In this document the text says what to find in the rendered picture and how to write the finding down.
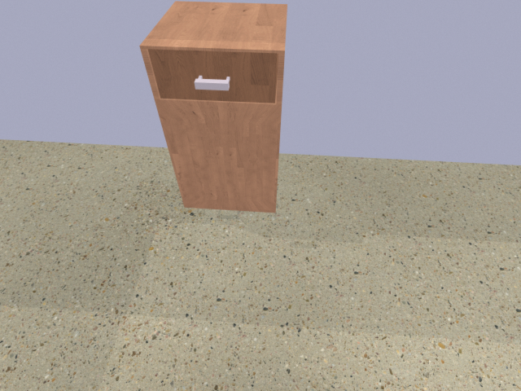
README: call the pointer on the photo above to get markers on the drawer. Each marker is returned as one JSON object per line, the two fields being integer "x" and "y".
{"x": 253, "y": 76}

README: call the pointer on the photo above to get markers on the cabinet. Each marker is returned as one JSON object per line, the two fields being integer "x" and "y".
{"x": 224, "y": 154}

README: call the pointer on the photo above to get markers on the handle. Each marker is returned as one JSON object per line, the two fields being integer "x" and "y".
{"x": 212, "y": 84}

